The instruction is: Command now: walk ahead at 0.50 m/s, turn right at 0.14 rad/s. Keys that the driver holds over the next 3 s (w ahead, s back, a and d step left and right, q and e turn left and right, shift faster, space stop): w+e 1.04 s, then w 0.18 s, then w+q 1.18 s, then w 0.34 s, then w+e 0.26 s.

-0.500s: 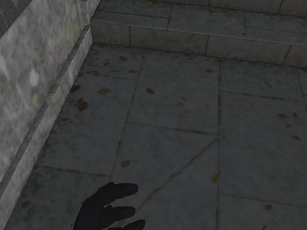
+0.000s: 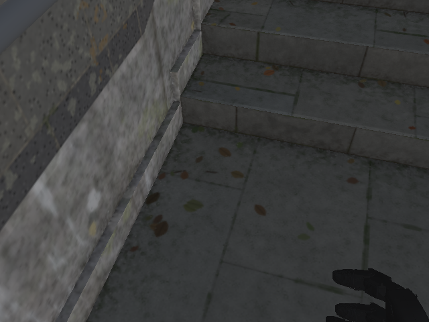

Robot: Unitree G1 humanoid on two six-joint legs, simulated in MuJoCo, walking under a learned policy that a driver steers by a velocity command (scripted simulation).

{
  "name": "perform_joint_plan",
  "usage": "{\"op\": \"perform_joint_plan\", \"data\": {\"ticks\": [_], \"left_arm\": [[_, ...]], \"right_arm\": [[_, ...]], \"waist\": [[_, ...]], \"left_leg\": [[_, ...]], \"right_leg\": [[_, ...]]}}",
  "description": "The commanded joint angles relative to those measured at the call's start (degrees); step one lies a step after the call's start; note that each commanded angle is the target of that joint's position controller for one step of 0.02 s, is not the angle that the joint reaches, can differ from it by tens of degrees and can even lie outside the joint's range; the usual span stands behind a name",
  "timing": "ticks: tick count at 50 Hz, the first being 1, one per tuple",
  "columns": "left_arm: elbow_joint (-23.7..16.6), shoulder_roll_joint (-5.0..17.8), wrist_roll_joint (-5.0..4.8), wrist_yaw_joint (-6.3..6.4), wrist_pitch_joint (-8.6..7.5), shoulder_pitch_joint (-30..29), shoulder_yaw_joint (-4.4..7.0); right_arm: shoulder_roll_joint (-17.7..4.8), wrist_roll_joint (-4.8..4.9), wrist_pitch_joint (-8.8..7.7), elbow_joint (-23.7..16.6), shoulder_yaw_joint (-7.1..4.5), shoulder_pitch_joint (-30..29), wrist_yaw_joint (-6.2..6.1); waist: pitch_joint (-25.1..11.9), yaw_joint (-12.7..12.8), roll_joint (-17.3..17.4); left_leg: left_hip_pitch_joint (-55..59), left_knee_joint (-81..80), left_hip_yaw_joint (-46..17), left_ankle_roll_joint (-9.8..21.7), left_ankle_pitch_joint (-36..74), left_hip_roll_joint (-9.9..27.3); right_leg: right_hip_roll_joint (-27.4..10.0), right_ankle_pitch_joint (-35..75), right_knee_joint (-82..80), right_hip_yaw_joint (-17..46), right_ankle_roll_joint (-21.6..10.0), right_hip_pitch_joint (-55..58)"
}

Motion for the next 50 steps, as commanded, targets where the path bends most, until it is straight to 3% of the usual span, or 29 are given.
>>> {"op": "perform_joint_plan", "data": {"ticks": [1, 2, 3, 4, 5, 6, 7, 8, 10, 12, 14, 16, 18, 22, 24, 25, 26, 27, 28, 29, 30, 31, 32, 34, 37, 42, 45, 48, 50], "left_arm": [[-2.3, 10.9, 0.91, 0.08, 0.15, -1.0, 2.65], [-4.7, 10.7, 1.26, -0.04, -0.24, -4.7, 2.63], [-7.7, 4.3, 1.09, -0.19, -1.61, -1.0, 1.06], [-7.7, 4.3, -0.59, -0.51, -2.76, -1.1, 1.01], [-9.0, 9.7, -2.59, -0.61, -3.32, -5.8, 2.86], [-9.8, 10.1, -3.18, -0.27, -3.11, -8.8, 3.06], [-10.5, 9.5, -2.36, 0.06, -2.37, -10.5, 3.14], [-10.2, 8.9, -1.51, 0.19, -1.07, -9.6, 3.51], [-10.8, 5.6, -1.68, 0.06, 0.68, -8.1, 3.06], [-11.3, 5.4, -2.16, 0.31, 2.15, -8.4, 3.42], [-13.1, 5.2, -0.95, -0.40, 2.37, -12.9, 3.26], [-14.1, 5.1, -1.09, -1.35, 2.05, -15.6, 2.93], [-15.9, 4.1, -0.60, -2.76, 1.55, -21.4, 2.28], [-19.6, 6.3, -0.85, -3.93, 1.64, -26.6, 2.56], [-21.1, 7.3, 0.29, -3.78, 2.04, -25.3, 3.43], [-21.4, 8.3, 0.26, -3.77, 2.28, -22.7, 4.15], [-19.7, 8.7, -0.11, -3.63, 2.17, -15.8, 5.08], [-17.7, 12.8, -0.02, -2.56, 2.57, -7.5, 7.18], [-17.1, 18.4, -0.18, -1.66, 2.82, -3.3, 8.21], [-18.9, 20.3, -0.60, -1.82, 1.84, -3.5, 8.17], [-18.5, 16.2, -0.45, -1.68, 1.30, -1.9, 7.38], [-18.4, 13.9, -0.25, -1.14, 0.82, -4.0, 6.90], [-19.5, 12.4, -1.14, -1.28, 0.48, -9.4, 6.29], [-20.9, 10.3, -0.62, -1.34, 0.31, -14.1, 5.56], [-19.0, 11.6, -0.99, -1.01, -0.11, -11.9, 5.67], [-16.8, 13.7, -1.38, 0.00, 0.65, -8.8, 6.36], [-14.6, 13.1, -1.83, -0.39, 0.63, -5.7, 6.50], [-14.2, 12.7, -2.17, 0.48, 1.09, -6.1, 7.11], [-15.6, 13.1, -2.03, 0.82, 0.95, -8.6, 7.32]], "right_arm": [[-10.2, -1.24, -1.82, -1.5, -4.53, 8.0, -0.64], [-13.6, -2.39, -1.65, 0.8, -5.73, 19.4, -1.72], [-19.8, -4.46, -0.94, 1.3, -7.14, 26.7, -3.17], [-15.7, -4.73, -0.75, 0.3, -6.03, 26.4, -3.42], [-12.3, -4.04, -0.53, 0.2, -5.36, 23.2, -3.77], [-9.7, -3.04, -0.34, 0.0, -4.66, 19.3, -3.78], [-7.8, -2.29, -0.54, -0.2, -4.21, 16.1, -3.39], [-6.5, -2.66, -1.09, 0.2, -3.93, 14.2, -3.10], [-6.6, -3.07, -2.34, 1.5, -4.09, 13.4, -2.83], [-7.2, -3.01, -2.88, 2.9, -4.47, 13.3, -3.13], [-6.5, -2.96, -3.17, 3.8, -4.13, 13.1, -3.45], [-10.3, -2.91, -2.78, 4.2, -5.49, 12.9, -3.82], [-12.1, -2.00, -2.72, 4.8, -5.90, 15.6, -3.98], [-14.4, -1.18, -1.23, 6.6, -6.83, 18.6, -4.19], [-15.5, -0.70, -0.17, 7.3, -7.14, 19.1, -4.28], [-16.4, -0.53, 0.26, 7.3, -7.42, 18.8, -4.51], [-16.8, 0.03, 0.73, 7.7, -7.49, 17.3, -4.77], [-16.2, 0.20, 0.44, 7.2, -7.27, 18.6, -5.12], [-9.7, -2.97, -0.15, 5.2, -5.38, 19.4, -4.69], [-7.4, -2.11, -2.24, 1.9, -4.39, 21.9, -3.79], [-11.4, -0.09, -3.84, 1.1, -5.33, 15.1, -3.07], [-10.9, 0.75, -4.54, -0.1, -5.03, 11.0, -3.19], [-9.2, -0.87, -4.71, -0.1, -4.54, 11.0, -3.92], [-10.4, -1.83, -3.14, 0.8, -5.66, 13.4, -3.97], [-8.2, -3.52, -1.55, 0.2, -5.27, 10.6, -4.14], [-6.9, -2.67, -2.05, -1.5, -4.47, 0.4, -4.16], [-7.1, -1.52, -2.43, -2.9, -4.63, -4.6, -3.71], [-10.3, -1.21, -3.68, -2.2, -5.92, -1.7, -2.77], [-12.1, -1.82, -4.22, 0.2, -7.03, 5.8, -2.68]], "waist": [[-2.0, -10.2, -10.9], [-9.0, -15.5, -9.6], [-19.3, -14.2, 5.8], [-24.5, -14.7, 13.3], [-15.4, -14.6, 10.2], [-10.0, -12.6, 7.8], [-6.4, -10.4, 4.3], [-4.0, -8.5, 4.4], [-1.3, -6.3, 4.8], [0.8, -5.4, 4.0], [2.1, -5.8, 2.0], [2.6, -6.1, 1.8], [3.4, -8.8, -1.4], [5.1, -10.7, -0.1], [2.8, -9.0, 1.7], [0.6, -6.8, 2.9], [-2.9, -2.1, 2.5], [-6.8, 1.4, -0.2], [-9.7, -0.3, -12.4], [-20.9, -3.4, -21.7], [-19.3, -0.1, -10.9], [-12.7, -0.9, -7.3], [-8.3, -4.6, 0.7], [-3.1, -9.2, -0.7], [-1.6, -9.3, -1.1], [0.8, -5.2, -7.6], [1.8, -2.2, -9.1], [0.8, -4.1, -10.8], [-1.6, -8.9, -10.8]], "left_leg": [[19.0, -7.0, 1.2, 3.2, -3.6, -4.3], [38.2, -1.9, -5.3, 5.7, 0.6, 2.4], [59.8, -2.4, -27.8, 12.2, -0.2, 19.0], [59.5, -13.3, -43.3, 16.7, -8.8, 23.9], [51.3, -15.2, -34.9, 13.8, -11.8, 21.1], [43.6, -15.4, -25.6, 10.9, -8.4, 18.6], [35.6, -17.5, -19.8, 9.4, -4.5, 15.7], [29.8, -19.5, -14.6, 8.3, -3.1, 13.6], [25.1, -22.4, -8.5, 8.1, 0.9, 11.7], [22.3, -23.4, -3.2, 7.7, 5.0, 11.2], [21.3, -24.0, 0.7, 7.9, 7.2, 10.2], [21.6, -23.6, 4.3, 7.3, 8.5, 8.8], [24.4, -23.9, 4.8, 7.4, 8.0, 10.8], [36.0, -20.2, 5.9, 6.2, 12.1, 14.3], [37.8, -14.1, 7.6, 5.3, 29.1, 15.0], [37.9, -8.5, 8.9, 4.6, 39.0, 14.6], [36.3, 1.6, 10.8, 3.5, 44.4, 12.7], [28.5, 13.7, 11.3, 1.5, 36.4, 10.2], [10.4, 33.5, 10.5, -1.0, -7.9, 4.6], [-8.6, 49.5, -3.0, -3.3, -33.5, -6.7], [-15.2, 51.3, -9.6, -2.4, -28.4, -3.4], [-17.5, 49.3, -9.0, -1.2, -23.5, -1.4], [-14.3, 44.6, -9.3, -1.0, -18.2, 1.6], [-6.5, 36.9, -9.4, -1.9, -14.6, 4.1], [-4.7, 30.5, -7.5, -4.6, -10.4, 2.9], [-0.8, 5.8, -5.6, -5.7, 5.2, -1.0], [5.0, -2.3, -4.8, -4.9, 9.5, -2.9], [6.6, -7.4, -8.3, -2.8, 4.8, -1.9], [15.6, -7.8, -7.2, -1.0, 0.1, -2.5]], "right_leg": [[-10.7, 49.7, 13.6, 7.0, -7.6, -2.1], [-9.0, 41.1, 27.0, 6.4, -5.8, -15.6], [-0.2, 11.6, 48.7, 4.7, -2.3, -36.7], [1.8, -9.6, 62.0, 12.2, -1.3, -45.7], [-1.8, -5.7, 66.4, 13.3, -1.2, -50.3], [-4.5, -0.5, 65.5, 11.3, -1.0, -50.6], [-6.1, 3.5, 63.2, 10.8, -0.6, -48.2], [-7.5, 6.2, 61.7, 10.9, -0.3, -45.2], [-8.0, 9.1, 61.1, 10.8, 0.1, -44.6], [-8.4, 11.2, 58.0, 10.7, 0.2, -45.8], [-8.0, 16.2, 52.2, 10.5, 0.5, -46.7], [-8.5, 22.0, 42.4, 8.8, 0.2, -44.4], [-7.6, 24.9, 34.2, 6.2, -0.8, -43.6], [-6.9, 18.6, 26.8, 3.9, -3.1, -47.6], [-2.8, 11.9, 26.8, 0.2, -4.6, -41.5], [-0.3, 9.0, 26.1, -1.3, -6.1, -36.0], [3.1, 10.8, 21.6, -3.5, -8.0, -26.5], [3.9, 15.2, 18.4, -0.6, -10.1, -11.2], [-9.2, 25.8, 18.6, 19.3, -14.1, 2.6], [-19.8, 12.3, 7.1, 52.9, -27.4, 18.8], [-18.8, 10.1, 3.4, 50.6, -23.6, 18.8], [-17.2, 11.7, 3.4, 43.2, -20.5, 12.5], [-15.0, 14.9, 2.9, 36.9, -17.9, 2.3], [-11.6, 19.0, 0.2, 30.2, -16.3, -11.2], [-9.1, 27.9, -1.7, 23.6, -16.5, -16.8], [-4.1, 21.1, -1.9, 18.2, -12.8, -18.7], [-4.9, 14.1, -1.3, 21.1, -11.9, -18.9], [-7.2, 13.8, 4.6, 26.3, -10.8, -10.6], [-7.2, 20.0, 10.3, 27.6, -8.9, -11.1]]}}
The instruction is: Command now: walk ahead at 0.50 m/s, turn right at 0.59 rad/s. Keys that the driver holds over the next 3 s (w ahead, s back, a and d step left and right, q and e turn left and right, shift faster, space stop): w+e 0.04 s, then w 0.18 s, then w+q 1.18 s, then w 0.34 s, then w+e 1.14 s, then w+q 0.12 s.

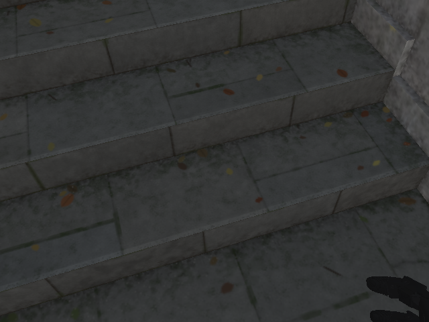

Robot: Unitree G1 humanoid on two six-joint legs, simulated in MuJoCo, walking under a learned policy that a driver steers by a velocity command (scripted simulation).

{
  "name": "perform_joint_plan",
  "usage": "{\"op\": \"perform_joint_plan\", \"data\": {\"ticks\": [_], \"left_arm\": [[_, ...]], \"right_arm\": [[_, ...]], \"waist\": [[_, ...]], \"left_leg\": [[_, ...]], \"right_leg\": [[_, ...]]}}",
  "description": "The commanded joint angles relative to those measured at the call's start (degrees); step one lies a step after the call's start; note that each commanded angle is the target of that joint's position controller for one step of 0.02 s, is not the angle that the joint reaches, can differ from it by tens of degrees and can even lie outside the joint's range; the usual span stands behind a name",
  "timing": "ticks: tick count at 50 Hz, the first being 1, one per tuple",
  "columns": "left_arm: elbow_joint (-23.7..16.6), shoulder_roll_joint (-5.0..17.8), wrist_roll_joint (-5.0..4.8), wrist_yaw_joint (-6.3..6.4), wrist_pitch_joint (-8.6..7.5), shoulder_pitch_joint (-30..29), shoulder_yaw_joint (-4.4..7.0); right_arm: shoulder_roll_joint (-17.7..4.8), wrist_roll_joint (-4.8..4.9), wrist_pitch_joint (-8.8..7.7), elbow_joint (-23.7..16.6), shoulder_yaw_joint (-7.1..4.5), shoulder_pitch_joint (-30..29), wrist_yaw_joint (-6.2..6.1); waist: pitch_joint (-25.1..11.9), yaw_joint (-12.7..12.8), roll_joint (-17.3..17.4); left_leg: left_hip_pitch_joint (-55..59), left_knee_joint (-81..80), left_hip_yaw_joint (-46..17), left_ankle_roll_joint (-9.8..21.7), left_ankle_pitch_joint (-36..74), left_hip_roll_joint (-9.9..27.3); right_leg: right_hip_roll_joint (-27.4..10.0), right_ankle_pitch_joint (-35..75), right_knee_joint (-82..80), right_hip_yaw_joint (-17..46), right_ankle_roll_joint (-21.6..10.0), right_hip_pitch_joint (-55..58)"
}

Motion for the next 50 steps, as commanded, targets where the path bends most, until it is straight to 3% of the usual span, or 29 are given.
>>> {"op": "perform_joint_plan", "data": {"ticks": [1, 2, 3, 4, 5, 6, 7, 8, 10, 15, 18, 20, 23, 24, 25, 26, 27, 28, 30, 31, 33, 37, 38, 40, 42, 44, 46, 47, 50], "left_arm": [[-5.2, 5.4, 0.42, 0.12, -1.08, -4.7, 1.26], [-6.2, 1.6, 2.12, -0.31, -1.29, -2.1, -0.14], [-6.7, 0.2, -0.62, -0.25, -1.73, 7.7, -0.68], [-3.3, 6.4, -1.10, 0.02, -1.50, 8.0, 0.21], [-4.0, 8.2, -0.33, -0.02, -1.26, 1.1, 0.53], [-4.9, 6.6, 0.84, -0.01, -1.18, -2.7, -0.03], [-6.0, 5.9, 1.65, -0.10, -1.39, -5.4, -0.07], [-7.0, 5.0, 1.38, -0.47, -1.40, -6.3, -0.19], [-8.0, 3.2, 0.82, -0.82, -1.25, -7.1, -0.73], [-12.3, -0.7, 1.69, -1.17, -1.28, -16.8, -2.49], [-12.7, 0.9, 1.15, -1.18, -1.61, -19.7, -2.43], [-13.6, 1.5, 0.86, -1.00, -1.95, -22.7, -2.12], [-12.5, 3.8, 1.80, -1.10, -2.44, -17.4, -1.08], [-10.7, 5.9, 2.15, -0.53, -2.30, -12.1, 0.18], [-10.0, 9.6, 3.12, 0.40, -2.24, -2.9, 1.43], [-9.7, 14.4, 4.32, 0.89, -1.46, 1.9, 2.19], [-9.0, 11.3, 4.66, 0.38, -1.49, 2.8, 1.75], [-9.1, 8.0, 3.58, -0.11, -1.88, -1.1, 0.80], [-8.1, 3.6, 2.43, -0.80, -2.45, -7.9, -0.81], [-7.2, 2.9, 2.55, -0.98, -2.83, -9.2, -1.01], [-5.5, 2.1, 2.62, -1.22, -3.76, -10.2, -0.99], [-3.3, 5.2, 3.70, -0.12, -3.80, -10.3, 0.00], [-2.1, 5.8, 3.53, 0.24, -3.08, -8.8, 0.08], [-1.1, 6.1, 2.83, 0.90, -2.38, -7.8, 0.00], [2.0, 6.4, 2.83, 1.58, -1.18, -2.2, 0.03], [4.9, 4.7, 2.93, 2.55, -0.41, 3.7, -0.43], [7.1, 3.5, 3.36, 2.82, 0.57, 6.7, -1.18], [7.9, 2.8, 3.62, 2.80, 0.89, 7.3, -1.54], [7.4, 4.7, 3.45, 4.14, 1.39, 2.3, -1.94]], "right_arm": [[-10.8, -0.83, -1.41, -0.2, -4.34, 11.4, 0.00], [-13.9, -0.92, -1.23, 0.7, -4.83, 19.7, -0.36], [-16.0, -1.92, -1.13, 2.6, -5.16, 22.2, 0.45], [-9.4, -0.61, -0.72, 1.2, -3.83, 18.7, 0.33], [-6.6, 0.12, -0.21, 0.8, -3.00, 16.6, -0.02], [-6.9, 0.15, 0.35, 1.4, -2.59, 15.9, -0.22], [-6.1, -0.15, 0.51, 2.4, -2.16, 15.4, -0.19], [-5.3, -0.67, 0.30, 3.1, -1.58, 15.4, -0.20], [-3.8, -0.12, -0.12, 4.7, -0.96, 16.1, -0.01], [-7.4, 0.96, 0.55, 7.8, -0.83, 17.7, -0.67], [-10.8, 1.12, 0.94, 8.5, -1.44, 19.2, -0.32], [-10.2, 1.82, 1.10, 9.3, -1.46, 21.1, -0.50], [-11.3, 2.43, 1.88, 9.8, -1.86, 20.6, -0.60], [-9.8, 2.66, 1.50, 9.6, -1.43, 20.1, -0.55], [-7.7, 1.82, 1.25, 7.9, -0.70, 17.9, -0.30], [-1.6, 1.40, 0.47, 6.8, 1.35, 24.6, -0.19], [-4.8, 2.48, 0.22, 7.2, 0.67, 25.7, -0.11], [-8.9, 2.65, 1.00, 7.0, -0.78, 21.6, -0.21], [-7.9, 1.05, 2.57, 5.7, -1.13, 16.2, -0.73], [-6.6, 0.56, 3.34, 5.4, -1.06, 17.5, -0.85], [-3.9, 1.16, 4.11, 5.1, -0.65, 17.8, -1.17], [-4.1, 0.94, 4.31, 2.1, -1.02, 12.7, -1.04], [-2.6, 0.51, 5.21, 2.9, -0.44, 14.2, -0.74], [-4.0, 0.47, 6.14, 0.9, -0.73, 10.5, -0.25], [-2.2, 0.44, 6.91, -1.5, -0.16, 6.1, -0.25], [-1.2, 2.32, 7.20, -4.0, 0.07, 3.3, -0.64], [0.8, 3.92, 6.90, -7.1, 1.13, -0.4, -0.44], [1.7, 4.02, 6.58, -8.8, 1.89, -2.7, -0.06], [4.6, 2.16, 5.79, -16.3, 4.78, -11.5, 1.49]], "waist": [[-8.5, -10.2, -8.9], [-17.2, -12.3, 1.7], [-22.5, -6.7, 26.4], [-18.7, -7.7, 15.3], [-11.5, -9.7, 8.7], [-7.2, -9.7, 3.0], [-4.1, -9.2, 1.6], [-3.0, -8.0, 2.9], [-2.3, -7.1, 3.9], [0.6, -7.0, 2.1], [0.2, -7.7, 2.5], [1.1, -8.5, 2.1], [-2.4, -5.1, 1.6], [-4.8, -2.7, 1.3], [-11.3, 1.9, -1.2], [-19.2, -0.1, -16.2], [-21.7, 0.1, -17.6], [-12.7, -0.3, -10.8], [-4.1, -3.3, -6.3], [-2.8, -5.4, -7.3], [-2.1, -6.5, -7.7], [-0.9, -6.7, -6.1], [-1.9, -6.7, -8.1], [1.0, -5.4, -5.2], [2.8, -3.1, -6.0], [5.1, -1.5, -7.2], [8.0, -1.3, -6.5], [9.7, -1.0, -5.4], [11.6, -2.2, -4.0]], "left_leg": [[23.0, 0.3, -0.7, 3.9, -4.2, 2.3], [38.7, 1.4, -10.3, 6.7, -6.6, 12.1], [51.6, -6.9, -38.3, 15.8, -20.7, 23.0], [48.3, -9.0, -38.2, 14.2, -32.8, 21.5], [41.2, -9.3, -28.8, 12.0, -29.2, 18.9], [35.1, -9.8, -21.8, 11.4, -20.9, 16.2], [30.6, -11.1, -17.9, 11.6, -15.4, 14.3], [27.7, -12.3, -14.6, 11.7, -11.7, 12.8], [26.3, -14.5, -11.2, 12.9, -7.9, 11.6], [22.3, -16.7, -5.5, 13.4, 6.7, 10.2], [22.0, -15.2, -4.3, 12.8, 6.8, 9.4], [22.8, -14.0, -6.5, 12.0, 5.7, 11.4], [22.3, -7.1, -6.8, 9.6, 7.6, 10.4], [20.0, -1.1, -5.4, 7.6, 8.6, 7.6], [11.8, 12.3, -2.7, 5.1, 0.5, 3.5], [-5.8, 31.4, 1.4, 1.7, -28.6, -3.0], [-12.4, 42.6, -3.1, 1.8, -35.0, -1.7], [-16.3, 46.9, -3.2, 2.2, -30.0, 1.3], [-13.3, 45.3, -1.7, 1.6, -21.5, 4.9], [-10.0, 43.9, -2.0, 1.1, -19.8, 6.3], [-7.5, 44.7, -0.9, 0.5, -16.9, 6.3], [-10.0, 38.6, -0.9, -1.7, -8.8, 6.0], [-10.0, 41.9, 1.5, -2.2, -10.9, 5.9], [-13.8, 40.6, 0.8, -2.1, -10.5, 6.9], [-27.6, 54.0, 1.1, -1.5, -19.0, 6.6], [-46.8, 77.1, -1.7, -1.3, -31.6, 5.6], [-64.4, 94.2, -4.4, -0.6, -41.5, 5.7], [-68.8, 96.2, -4.3, -0.4, -43.5, 6.0], [-62.5, 84.5, 3.3, -1.2, -40.4, 7.8]], "right_leg": [[-9.4, 23.4, 11.2, 8.1, -4.1, -6.6], [-4.8, 9.1, 27.7, 3.1, -2.1, -14.9], [1.1, -13.2, 44.7, 0.2, 0.1, -33.0], [-4.0, -8.6, 51.7, 2.0, 0.8, -38.0], [-5.5, -2.6, 52.3, -0.5, 1.2, -39.3], [-7.3, 1.5, 52.3, -2.6, 1.9, -38.6], [-8.4, 4.5, 49.8, -2.7, 1.9, -37.9], [-9.6, 6.1, 47.8, -3.4, 2.0, -35.9], [-10.4, 7.1, 43.6, -5.2, 2.3, -35.3], [-10.9, 13.6, 23.1, -9.4, 4.2, -31.1], [-8.0, 17.4, 14.9, -10.7, 3.7, -25.6], [-7.8, 18.4, 11.5, -10.6, 2.6, -23.5], [-5.5, 20.6, 5.6, -12.4, 1.7, -11.3], [-6.5, 19.7, 4.3, -11.0, 1.1, -2.9], [-14.1, 23.4, 5.8, -4.6, -1.2, 10.7], [-29.0, 23.7, 2.5, 15.4, -9.0, 27.7], [-31.3, 10.7, -4.3, 28.8, -12.4, 26.5], [-29.3, 5.4, -5.8, 21.6, -11.2, 19.7], [-24.2, 12.3, -9.9, 8.1, -8.6, 5.8], [-22.9, 16.8, -11.5, 3.7, -8.0, 1.5], [-20.5, 25.9, -13.2, -4.4, -7.6, -2.8], [-20.4, 33.8, -14.2, -12.6, -7.6, -3.5], [-21.6, 30.3, -15.1, -12.7, -8.4, -1.4], [-22.9, 24.5, -15.9, -13.8, -8.4, 0.0], [-27.3, 25.3, -14.7, -11.2, -8.9, 10.5], [-31.4, 25.5, -12.1, -8.4, -9.3, 22.0], [-33.0, 23.4, -9.3, -8.8, -7.6, 30.5], [-32.6, 23.8, -8.6, -10.1, -6.2, 31.1], [-27.4, 21.3, -12.8, -19.5, -1.5, 17.0]]}}
Over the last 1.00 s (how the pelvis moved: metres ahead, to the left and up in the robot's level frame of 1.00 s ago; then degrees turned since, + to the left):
0.57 -0.10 0.00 -32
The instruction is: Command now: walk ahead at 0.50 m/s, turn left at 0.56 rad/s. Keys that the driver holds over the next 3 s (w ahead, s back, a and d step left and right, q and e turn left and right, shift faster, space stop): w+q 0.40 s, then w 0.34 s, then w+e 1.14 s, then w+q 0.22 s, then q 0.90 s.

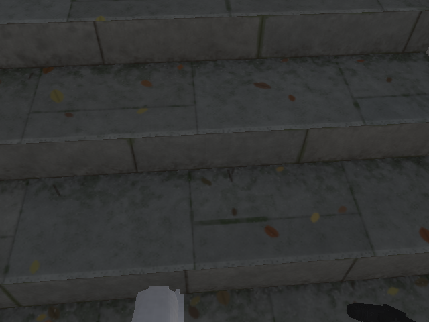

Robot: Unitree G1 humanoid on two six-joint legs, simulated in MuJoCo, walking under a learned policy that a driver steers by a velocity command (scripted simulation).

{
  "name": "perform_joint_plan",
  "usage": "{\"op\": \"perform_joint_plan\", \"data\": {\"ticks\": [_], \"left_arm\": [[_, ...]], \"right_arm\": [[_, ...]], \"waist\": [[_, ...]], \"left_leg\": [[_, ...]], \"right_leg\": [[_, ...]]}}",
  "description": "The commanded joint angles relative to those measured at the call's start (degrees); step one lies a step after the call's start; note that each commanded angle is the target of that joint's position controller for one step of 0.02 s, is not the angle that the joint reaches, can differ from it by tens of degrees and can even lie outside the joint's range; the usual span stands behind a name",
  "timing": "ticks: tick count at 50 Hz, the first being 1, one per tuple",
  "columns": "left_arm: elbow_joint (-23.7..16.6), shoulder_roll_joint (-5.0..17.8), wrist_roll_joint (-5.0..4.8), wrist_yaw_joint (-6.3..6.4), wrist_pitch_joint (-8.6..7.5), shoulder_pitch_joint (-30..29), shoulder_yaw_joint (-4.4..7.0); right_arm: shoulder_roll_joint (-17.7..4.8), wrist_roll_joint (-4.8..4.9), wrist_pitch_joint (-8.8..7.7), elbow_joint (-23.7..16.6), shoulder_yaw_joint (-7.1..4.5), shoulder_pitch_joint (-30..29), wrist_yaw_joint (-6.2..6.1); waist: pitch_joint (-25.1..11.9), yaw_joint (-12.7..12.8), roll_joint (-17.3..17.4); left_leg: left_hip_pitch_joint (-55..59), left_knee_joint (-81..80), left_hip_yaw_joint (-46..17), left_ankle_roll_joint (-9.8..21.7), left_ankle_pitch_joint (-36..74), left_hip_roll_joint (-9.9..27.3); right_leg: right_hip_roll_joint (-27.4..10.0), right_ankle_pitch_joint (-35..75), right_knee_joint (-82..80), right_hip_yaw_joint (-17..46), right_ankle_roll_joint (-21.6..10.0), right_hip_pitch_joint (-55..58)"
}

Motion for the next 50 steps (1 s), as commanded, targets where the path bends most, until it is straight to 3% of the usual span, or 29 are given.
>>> {"op": "perform_joint_plan", "data": {"ticks": [1, 2, 3, 5, 6, 7, 8, 9, 11, 12, 15, 17, 20, 21, 23, 26, 29, 32, 34, 35, 36, 37, 38, 39, 41, 44, 46, 47, 50], "left_arm": [[-1.9, 9.7, -1.14, 2.09, 0.61, -3.6, 1.10], [-2.1, 9.7, -1.00, 2.65, 0.53, -4.8, 1.11], [-3.0, 14.3, -1.02, 2.17, -0.08, -7.4, 1.63], [-4.4, 23.5, -1.73, 0.31, -1.30, -8.6, 3.58], [-5.5, 22.9, -3.64, -0.46, -1.81, -9.4, 3.82], [-8.2, 11.1, -1.60, -1.68, -2.84, -4.6, 1.64], [-7.7, 12.0, -1.02, -4.69, -5.15, -4.2, 1.35], [-7.3, 10.8, -2.17, -5.98, -5.63, -5.0, 1.90], [-11.5, 5.0, -1.68, -4.81, -5.34, -15.6, 0.18], [-12.9, 3.7, -1.57, -4.26, -4.93, -17.2, -0.36], [-16.8, 2.2, -0.33, -4.99, -4.34, -18.7, -1.58], [-19.1, -3.0, 0.25, -6.03, -4.49, -19.8, -4.22], [-20.8, -1.1, 0.28, -6.45, -4.44, -22.4, -5.14], [-20.9, -3.0, 1.00, -5.99, -4.22, -24.1, -5.66], [-21.5, -5.6, -0.83, -5.47, -3.45, -22.5, -6.87], [-28.8, -7.5, -0.52, -5.20, -5.14, -41.0, -9.06], [-32.1, -9.4, 0.01, -5.14, -5.94, -46.7, -10.00], [-27.5, -1.2, -1.28, -4.88, -6.11, -33.9, -6.02], [-22.0, 6.4, -1.48, -4.51, -5.30, -18.1, -2.60], [-18.4, 10.1, -0.61, -4.58, -4.69, -7.5, -1.12], [-12.2, 13.2, 2.50, -4.83, -4.05, 2.3, 0.22], [-8.4, 11.2, 3.35, -3.19, -2.51, 6.3, 0.20], [-6.8, 3.3, 1.38, -1.76, -1.43, 1.7, -1.28], [-3.6, -1.9, 0.67, -2.13, -1.61, -2.4, -3.00], [-0.4, -7.1, 1.17, -3.51, -2.50, -7.5, -4.54], [3.9, -6.6, 0.48, -5.83, -1.92, -5.8, -4.61], [2.6, -3.9, 0.57, -6.15, -1.95, -9.5, -4.61], [2.5, -3.8, 0.37, -6.10, -2.40, -9.6, -4.97], [6.1, -0.9, 0.26, -4.91, -2.90, 2.4, -4.51]], "right_arm": [[3.1, -1.35, -1.98, -16.0, 3.86, -18.7, 1.90], [2.7, -1.98, -2.27, -17.1, 4.11, -17.9, 2.49], [1.2, -1.53, -2.69, -16.8, 3.74, -12.5, 3.29], [-9.2, -1.64, -3.47, -7.7, -2.77, 11.6, 1.78], [-14.3, -2.25, -2.80, -4.8, -4.92, 20.5, 1.25], [-24.1, -3.06, -1.87, -2.5, -7.09, 18.4, -0.29], [-22.7, -6.61, -1.95, -3.8, -6.30, 19.1, -1.72], [-17.8, -6.27, -2.76, -2.4, -5.11, 18.8, -0.77], [-11.1, -2.27, -4.25, 2.7, -3.96, 17.5, 0.73], [-7.3, -3.09, -5.11, 3.0, -3.09, 13.7, 0.80], [-3.6, -3.43, -5.57, 6.9, -1.80, 15.4, 0.67], [-3.5, -2.22, -4.35, 10.5, -1.48, 19.4, 0.55], [-1.7, -2.52, -3.11, 8.4, -0.07, 15.4, -0.55], [-2.0, -3.61, -3.08, 10.3, 0.17, 19.0, -0.72], [-3.1, -4.15, -2.60, 13.0, 0.42, 23.3, -0.38], [-1.9, -2.88, -0.92, 17.6, 0.74, 31.8, -0.56], [-2.5, -2.28, -0.70, 19.2, 0.49, 34.5, -3.35], [-5.4, -2.70, -2.24, 18.6, -0.01, 29.1, -3.54], [-10.9, -3.44, -3.29, 18.0, -1.19, 22.6, -3.86], [-11.8, -4.07, -4.35, 16.3, -1.70, 17.7, -3.37], [-5.7, -5.16, -5.61, 15.7, -0.76, 19.8, -1.71], [-0.5, -6.50, -6.33, 16.6, 0.00, 21.5, 0.60], [-2.8, -5.02, -7.24, 14.5, -0.99, 18.5, 3.48], [-0.2, -3.41, -7.25, 8.4, 0.23, 9.2, 4.60], [3.5, -4.26, -6.28, 4.9, 2.14, 6.8, 4.36], [9.1, -2.68, -6.00, 4.2, 5.39, 12.2, 3.37], [6.5, -3.34, -5.58, 2.0, 6.07, 9.5, 2.65], [5.3, -4.46, -5.43, 0.7, 6.07, 5.8, 1.90], [7.8, -4.16, -5.37, -1.4, 7.06, -2.9, 0.06]], "waist": [[10.1, -2.7, -2.2], [7.1, -3.9, -1.3], [1.4, -7.9, -3.6], [-18.4, -18.3, -13.9], [-23.2, -22.0, -13.3], [-22.4, -11.2, 15.5], [-38.1, -10.8, 23.1], [-36.3, -9.7, 14.1], [-12.5, -7.6, 1.8], [-7.7, -4.5, -1.4], [-5.1, -1.4, 3.7], [-3.8, -0.5, 1.1], [-0.2, 0.6, -3.9], [-1.5, -1.2, -0.4], [-1.1, -2.1, 4.9], [3.3, -9.1, 4.3], [-0.6, -9.3, 7.3], [-11.7, -1.5, 12.7], [-15.8, 7.8, 17.8], [-19.8, 11.1, 15.3], [-25.6, 8.9, -7.3], [-29.0, 7.6, -27.3], [-17.8, 5.0, -17.0], [-4.7, 1.1, -6.4], [2.0, -6.1, 3.8], [2.3, -10.1, 3.1], [2.9, -11.6, 2.2], [1.9, -10.8, 1.7], [-0.6, -4.0, -6.0]], "left_leg": [[-15.7, -15.0, 6.1, 0.0, 1.8, 5.2], [4.8, -23.3, 9.6, 1.4, 12.2, 3.9], [32.6, -37.6, 12.6, 4.3, 19.9, 0.2], [58.6, -36.5, 15.3, 9.2, 20.8, -11.1], [66.3, -55.2, 7.0, 11.2, 22.7, -12.7], [76.1, -69.5, -28.6, 16.9, 37.2, 0.0], [80.1, -89.3, -52.5, 20.3, 38.4, 8.4], [78.5, -91.3, -51.0, 18.4, 24.2, 8.2], [59.3, -90.0, -41.1, 14.5, 5.9, 2.9], [50.0, -87.3, -35.7, 13.4, 7.8, 1.2], [45.7, -92.3, -29.8, 14.2, 16.9, -0.7], [49.9, -92.2, -24.1, 13.6, 23.2, -0.6], [40.1, -94.4, -15.9, 11.0, 24.6, -4.1], [41.0, -93.9, -17.5, 12.5, 26.6, -3.3], [49.6, -93.8, -19.3, 13.2, 23.6, -0.6], [53.6, -97.3, -19.4, 9.5, 19.1, -0.6], [54.7, -109.0, -20.8, 12.6, 34.3, 3.2], [57.7, -103.6, -8.8, 12.6, 99.8, 1.9], [72.2, -86.1, -9.2, 12.5, 136.4, 5.6], [69.7, -74.9, -10.6, 12.7, 134.3, 5.6], [51.8, -56.4, -10.1, 12.0, 93.7, -3.9], [36.8, -29.7, -14.9, 8.2, 28.3, -17.9], [26.7, -11.7, -17.1, 8.3, 24.7, -15.8], [19.4, -4.9, -13.2, 9.0, 24.1, -13.7], [13.6, 4.6, -7.7, 11.5, 25.5, -9.0], [1.7, 11.4, -4.9, 11.6, 28.2, -6.7], [3.5, -1.7, 0.7, 7.6, 32.9, -2.2], [7.4, -6.2, 4.3, 5.4, 38.0, -1.6], [-6.3, 4.1, 7.2, 1.7, 35.5, 0.4]], "right_leg": [[-13.4, 18.0, -8.9, 3.1, -8.3, -4.8], [-11.2, 20.0, -12.5, -0.8, -8.7, -17.5], [-10.0, 43.8, -14.1, -2.6, -11.1, -30.1], [-12.4, 109.9, 9.5, -0.5, -12.2, -16.9], [-10.3, 101.5, 24.7, 2.9, -8.7, -13.1], [1.3, 17.0, 52.1, 9.0, -1.4, -30.4], [8.7, 4.2, 72.1, 24.7, -3.5, -34.6], [7.2, 6.1, 79.0, 27.3, -4.9, -38.0], [4.6, 7.2, 79.1, 23.3, -7.2, -47.1], [2.6, 8.7, 79.0, 24.3, -8.8, -46.4], [3.6, 5.8, 95.4, 22.1, -11.8, -53.3], [3.3, 8.9, 104.2, 19.5, -12.2, -67.4], [0.2, 17.8, 86.8, 15.3, -9.3, -67.2], [2.1, 18.9, 96.1, 11.8, -7.7, -70.8], [1.9, 13.2, 109.6, 12.2, -6.0, -84.8], [1.1, 13.3, 94.3, 7.7, -6.5, -93.4], [0.7, 13.6, 76.7, 4.9, -6.0, -78.9], [8.6, 8.7, 57.0, -1.8, -10.1, -42.0], [9.0, 1.9, 43.4, 7.0, -12.4, -35.5], [5.0, 4.4, 34.9, 17.2, -14.9, -23.2], [-6.1, 12.0, 23.7, 39.2, -21.8, -2.4], [-15.3, 14.0, 2.9, 71.2, -29.0, 5.0], [-14.9, -2.1, 1.3, 72.2, -25.9, -4.7], [-13.1, -10.4, 1.9, 62.1, -23.5, -18.2], [-8.0, -6.6, 4.9, 43.0, -18.3, -31.2], [-2.8, 3.8, 5.3, 27.5, -15.3, -32.9], [-0.6, 3.8, 3.1, 21.8, -15.1, -41.3], [0.7, 6.5, 2.3, 20.6, -15.9, -45.8], [-2.8, 7.4, 2.1, 30.3, -19.4, -31.9]]}}
Over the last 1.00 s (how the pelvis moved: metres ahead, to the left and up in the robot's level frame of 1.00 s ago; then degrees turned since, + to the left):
0.50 0.04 -0.01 15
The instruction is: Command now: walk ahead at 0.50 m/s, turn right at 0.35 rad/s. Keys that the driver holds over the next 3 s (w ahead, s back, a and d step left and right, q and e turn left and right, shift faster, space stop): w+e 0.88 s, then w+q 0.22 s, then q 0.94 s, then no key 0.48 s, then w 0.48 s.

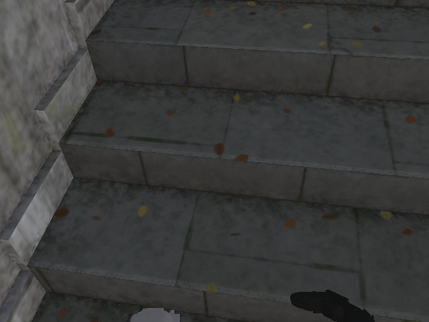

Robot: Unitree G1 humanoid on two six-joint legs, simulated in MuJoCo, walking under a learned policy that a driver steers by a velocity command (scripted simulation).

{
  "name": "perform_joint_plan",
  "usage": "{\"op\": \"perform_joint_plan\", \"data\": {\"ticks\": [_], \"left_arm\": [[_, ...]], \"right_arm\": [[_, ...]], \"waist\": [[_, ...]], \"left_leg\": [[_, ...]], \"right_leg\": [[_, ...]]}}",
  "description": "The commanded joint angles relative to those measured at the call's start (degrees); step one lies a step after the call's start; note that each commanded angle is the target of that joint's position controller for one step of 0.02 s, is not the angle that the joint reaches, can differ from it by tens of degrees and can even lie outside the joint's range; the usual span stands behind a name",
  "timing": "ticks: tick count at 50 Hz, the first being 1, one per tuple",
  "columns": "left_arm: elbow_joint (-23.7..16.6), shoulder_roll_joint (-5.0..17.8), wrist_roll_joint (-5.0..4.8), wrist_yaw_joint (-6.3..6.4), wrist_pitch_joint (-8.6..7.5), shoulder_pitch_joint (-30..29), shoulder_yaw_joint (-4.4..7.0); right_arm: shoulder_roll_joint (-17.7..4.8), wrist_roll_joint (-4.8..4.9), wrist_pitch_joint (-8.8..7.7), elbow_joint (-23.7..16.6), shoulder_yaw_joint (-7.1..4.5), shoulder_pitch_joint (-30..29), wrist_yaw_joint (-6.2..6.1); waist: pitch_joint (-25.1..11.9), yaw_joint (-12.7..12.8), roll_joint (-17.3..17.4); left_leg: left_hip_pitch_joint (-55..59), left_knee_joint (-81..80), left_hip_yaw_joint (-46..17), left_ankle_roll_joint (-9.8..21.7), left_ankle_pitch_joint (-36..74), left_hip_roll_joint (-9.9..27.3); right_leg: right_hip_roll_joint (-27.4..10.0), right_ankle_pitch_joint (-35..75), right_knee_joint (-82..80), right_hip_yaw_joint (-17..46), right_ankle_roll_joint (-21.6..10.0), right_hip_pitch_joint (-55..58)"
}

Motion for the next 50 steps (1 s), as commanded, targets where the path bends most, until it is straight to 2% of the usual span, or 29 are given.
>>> {"op": "perform_joint_plan", "data": {"ticks": [1, 5, 7, 9, 10, 11, 12, 13, 15, 16, 18, 20, 23, 24, 27, 30, 32, 34, 36, 37, 38, 39, 40, 41, 42, 43, 45, 47, 50], "left_arm": [[-2.9, 6.9, -1.05, 1.43, -1.28, 1.1, 1.02], [-3.7, 5.8, -1.62, 4.46, 1.60, 10.1, 2.14], [-4.6, 7.4, -3.49, 5.78, 2.53, 8.3, 3.30], [-3.3, 10.3, -1.11, 4.74, 0.43, 8.7, 3.29], [-4.7, 15.5, -1.17, 4.11, -0.22, 2.4, 4.81], [-8.1, 17.7, -1.61, 3.73, -1.94, -6.4, 5.98], [-11.6, 9.4, -2.55, 2.45, -3.43, -6.0, 5.37], [-11.8, 6.6, -1.03, 0.82, -4.71, -8.6, 5.06], [-18.6, 2.5, -3.16, -1.00, -3.58, -16.8, 4.49], [-20.6, 1.4, -2.45, -0.63, -2.43, -20.0, 3.72], [-19.8, -0.9, -3.63, -0.02, 0.05, -13.2, 2.84], [-21.4, -4.4, -3.75, 0.28, 0.96, -14.8, 0.71], [-23.4, 1.3, -2.26, 1.28, 2.51, -14.8, 1.50], [-23.0, 1.2, -2.22, 2.05, 2.75, -15.4, 1.43], [-28.2, -0.6, -2.19, 2.52, 2.98, -24.4, 0.08], [-34.2, 2.7, -2.79, 1.51, 2.61, -34.5, 0.05], [-36.6, 3.3, -2.75, 0.47, 3.20, -37.9, -0.50], [-40.4, 1.3, -4.20, -1.25, 2.83, -46.7, -1.64], [-37.3, 4.8, -3.86, -1.73, 1.84, -37.5, 1.30], [-35.0, 9.1, -3.81, -1.88, 1.71, -27.4, 3.55], [-31.1, 15.1, -4.15, -1.82, 1.94, -14.9, 6.52], [-29.2, 22.3, -3.81, -0.41, 2.94, -10.2, 9.14], [-28.4, 25.9, -2.02, 1.90, 3.64, -10.0, 9.82], [-26.0, 22.4, -0.21, 2.53, 2.93, -9.0, 8.36], [-22.6, 17.0, -0.76, 1.82, 2.22, -7.7, 7.07], [-19.6, 11.6, -1.67, 0.88, 1.16, -7.4, 5.65], [-15.8, 4.1, -0.60, -0.42, -0.11, -12.7, 3.11], [-13.9, 2.7, -0.54, -0.54, -0.05, -13.9, 2.46], [-9.6, 3.2, 1.07, -0.22, -0.66, -9.8, 1.44]], "right_arm": [[1.6, 0.83, -0.62, -4.2, 1.74, -4.9, -1.31], [1.6, 0.52, -3.26, -11.8, 3.03, -21.3, 0.35], [2.3, 1.02, -2.61, -13.7, 3.80, -25.7, 1.03], [-6.5, 2.76, -3.11, -8.4, -1.61, -7.2, -0.46], [-13.1, 2.49, -2.96, -6.4, -4.72, 3.2, -1.16], [-18.3, 0.89, -2.68, -3.2, -6.93, 15.3, -1.40], [-22.7, -2.41, -1.78, 0.5, -9.27, 22.8, -1.80], [-21.6, -3.64, -0.69, 1.7, -8.81, 24.3, -3.42], [-11.7, 0.72, 1.30, 6.5, -6.71, 15.9, -4.27], [-5.3, -0.15, 1.12, 10.7, -5.24, 14.0, -3.00], [-0.3, -1.08, 0.33, 15.9, -4.62, 12.0, -1.73], [-0.4, -0.58, 0.25, 19.4, -4.70, 13.6, -0.74], [-3.8, -1.56, 0.26, 16.7, -4.71, 8.7, -0.73], [-5.5, -3.06, 0.40, 17.3, -4.60, 11.1, -0.87], [-9.0, -1.51, 0.58, 19.2, -5.11, 19.7, -2.28], [-10.3, -0.75, 1.62, 19.3, -5.90, 25.6, -4.50], [-12.8, -0.87, 2.59, 18.4, -6.96, 26.1, -6.19], [-14.7, 1.47, 3.49, 19.8, -8.44, 28.7, -7.30], [-19.9, 1.11, 2.71, 19.8, -8.98, 26.1, -6.23], [-22.4, 1.50, 2.23, 18.4, -9.48, 24.6, -6.19], [-24.4, 1.89, 1.37, 15.2, -10.07, 22.0, -6.00], [-17.9, 1.36, -0.08, 11.4, -8.56, 22.3, -4.73], [-15.1, 0.29, -2.88, 10.2, -7.92, 17.8, -2.02], [-13.2, 1.76, -3.88, 10.0, -9.13, 17.1, -0.10], [-11.5, 2.24, -3.42, 8.4, -8.83, 13.6, 0.04], [-7.4, 1.76, -3.52, 3.9, -7.41, 5.5, -0.67], [-1.0, 0.59, -2.69, 1.5, -4.40, 6.9, -0.40], [-0.3, 1.50, -1.67, 2.5, -2.79, 13.0, 0.34], [1.1, 3.53, -0.04, 2.4, -1.24, 8.6, 0.33]], "waist": [[5.5, 1.0, -7.4], [4.0, 7.0, -5.0], [5.5, 5.9, -7.5], [-7.1, -3.1, -20.1], [-11.1, -10.2, -23.2], [-17.1, -16.5, -18.8], [-25.5, -14.1, 7.7], [-28.6, -13.9, 20.0], [-4.6, -6.4, 10.3], [2.6, -2.9, 2.7], [6.2, 3.3, 2.3], [8.2, 4.9, 1.1], [8.9, 6.7, -0.2], [7.5, 5.4, 1.0], [9.7, 1.7, 2.0], [9.4, -1.2, 2.6], [9.9, -2.2, 2.8], [11.1, -4.2, 3.6], [5.8, 2.1, 9.2], [-1.4, 7.4, 13.3], [-9.3, 12.8, 14.0], [-15.2, 11.0, -2.1], [-26.5, 8.0, -14.4], [-26.8, 5.3, -10.2], [-18.1, 4.4, -6.1], [-5.5, 3.4, -2.6], [0.7, -3.6, -0.5], [2.9, -6.1, -1.7], [4.9, -4.5, -4.3]], "left_leg": [[-10.8, 4.9, 5.6, -3.5, -2.6, 2.3], [-12.7, -17.0, 5.7, -6.5, -6.3, 3.8], [13.5, -40.4, 10.9, -6.3, -18.9, 2.9], [44.1, -43.9, 15.9, -1.9, -19.7, -8.0], [47.6, -51.4, 7.7, 1.0, -21.9, -6.5], [61.3, -55.9, -6.2, 4.7, -23.6, -0.9], [79.8, -74.8, -36.4, 11.6, -37.2, 14.2], [80.8, -93.1, -60.0, 15.9, -39.9, 21.9], [60.7, -92.2, -42.0, 10.5, -38.7, 21.0], [51.8, -89.8, -28.6, 7.6, -30.1, 19.6], [47.2, -89.6, -10.9, 3.1, -19.1, 15.4], [47.7, -90.7, 0.2, -0.1, -13.9, 12.6], [41.4, -93.5, 11.1, 1.2, -8.6, 11.0], [44.5, -93.9, 9.8, 3.0, -6.4, 12.4], [58.4, -94.4, 9.4, 1.8, -5.8, 14.7], [66.7, -98.1, 10.8, 0.6, -8.9, 14.8], [66.2, -105.3, 13.8, 1.6, -10.9, 14.9], [67.0, -112.7, 15.0, 2.5, -0.5, 15.9], [68.5, -98.8, 20.2, 3.9, 67.7, 15.3], [73.2, -88.5, 18.9, 3.8, 87.8, 15.8], [68.6, -74.4, 17.4, 2.9, 85.6, 12.7], [44.3, -50.5, 13.9, -2.8, 54.0, 3.6], [37.4, -27.1, -0.8, -3.9, -4.6, -8.4], [33.9, -12.3, -10.1, -2.9, -6.2, -7.2], [29.2, -4.1, -8.1, -0.8, -5.3, -6.5], [21.5, 3.4, -5.1, 0.8, -7.7, -5.1], [16.5, 11.8, -4.7, 5.2, -6.6, -2.3], [9.8, 8.4, -4.0, 5.4, -6.0, -1.4], [1.5, 13.6, -4.0, 4.2, -2.0, -5.3]], "right_leg": [[-11.7, 4.0, -14.5, 20.5, -9.2, 2.3], [-15.1, 9.7, -18.5, 26.5, -9.6, 16.3], [-16.7, 15.2, -31.5, 21.9, -10.2, 5.1], [-14.4, 77.4, -20.3, 15.3, -8.5, 9.9], [-13.1, 93.9, -7.6, 11.9, -5.6, 18.1], [-11.5, 88.8, 6.6, 13.1, -4.4, 9.9], [-2.9, 54.4, 28.1, 11.1, -2.2, -12.2], [3.1, 10.6, 55.5, 17.0, -0.6, -21.4], [0.0, 8.9, 78.0, 13.0, -0.7, -35.6], [-2.2, 11.4, 82.5, 10.8, -2.4, -38.3], [-3.4, 11.9, 88.4, 10.6, -4.5, -39.8], [-3.8, 14.2, 86.9, 11.9, -6.4, -46.8], [-2.9, 22.0, 77.4, 8.9, -1.9, -43.8], [-1.9, 22.2, 85.3, 7.2, -0.8, -46.9], [-3.8, 15.5, 90.7, 7.3, -0.8, -63.8], [-8.2, 13.1, 76.2, 4.7, 1.3, -68.0], [-11.6, 10.3, 62.6, -1.9, 2.7, -60.6], [-12.7, -0.8, 44.1, -5.4, 0.6, -46.5], [-1.7, -8.5, 42.2, -16.6, -4.1, -25.3], [2.3, -6.7, 35.9, -14.8, -7.1, -16.0], [4.5, -1.1, 26.2, -6.3, -10.0, 1.4], [-7.8, -16.8, 8.6, 28.3, -17.8, 20.0], [-16.4, -30.4, -17.9, 60.8, -19.5, 26.8], [-19.5, -28.7, -22.2, 61.2, -12.5, 25.5], [-18.0, -26.8, -19.1, 54.8, -8.7, 17.9], [-16.0, -19.8, -14.6, 45.0, -7.1, 7.8], [-11.1, -6.2, -9.1, 27.7, -4.3, -4.0], [-9.6, 1.5, -7.9, 16.6, -3.9, -4.4], [-11.2, 4.1, -11.7, 11.0, -1.6, -8.3]]}}
Over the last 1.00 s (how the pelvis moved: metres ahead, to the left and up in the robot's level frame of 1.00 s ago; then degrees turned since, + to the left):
0.61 0.20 0.30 18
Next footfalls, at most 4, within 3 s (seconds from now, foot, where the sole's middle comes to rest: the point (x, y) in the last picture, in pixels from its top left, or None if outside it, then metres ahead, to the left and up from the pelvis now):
0.20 left None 0.35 0.16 -0.62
0.74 right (321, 258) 0.59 -0.22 -0.47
1.30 left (315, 130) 0.91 -0.24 -0.32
2.18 right None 1.05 -0.59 -0.17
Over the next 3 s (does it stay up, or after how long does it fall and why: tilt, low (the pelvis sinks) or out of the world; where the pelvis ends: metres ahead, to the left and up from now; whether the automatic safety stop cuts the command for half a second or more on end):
stays up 1.01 -0.45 0.47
